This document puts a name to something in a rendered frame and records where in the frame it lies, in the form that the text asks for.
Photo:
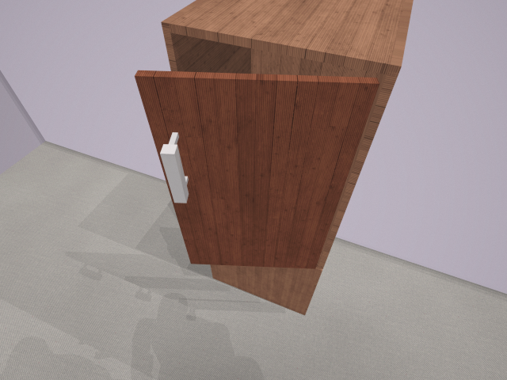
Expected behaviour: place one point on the handle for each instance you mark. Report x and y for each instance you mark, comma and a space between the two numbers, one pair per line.
174, 171

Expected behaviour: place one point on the cupboard door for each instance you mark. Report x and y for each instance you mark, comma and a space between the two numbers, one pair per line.
267, 157

